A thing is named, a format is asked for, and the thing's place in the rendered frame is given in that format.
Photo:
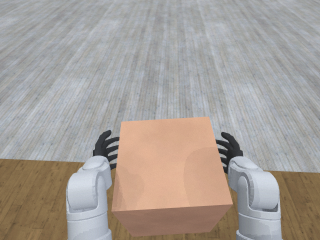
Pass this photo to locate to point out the right robot hand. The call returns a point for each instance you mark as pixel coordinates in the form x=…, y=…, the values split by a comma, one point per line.
x=233, y=149

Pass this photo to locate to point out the left robot forearm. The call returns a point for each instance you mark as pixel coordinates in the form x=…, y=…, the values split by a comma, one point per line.
x=86, y=201

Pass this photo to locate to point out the left robot hand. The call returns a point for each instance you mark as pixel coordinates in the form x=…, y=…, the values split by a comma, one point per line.
x=102, y=150

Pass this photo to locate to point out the carton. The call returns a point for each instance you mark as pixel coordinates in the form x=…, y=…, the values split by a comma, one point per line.
x=169, y=177

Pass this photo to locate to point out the right robot forearm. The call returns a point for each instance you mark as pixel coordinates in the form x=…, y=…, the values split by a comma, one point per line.
x=258, y=200

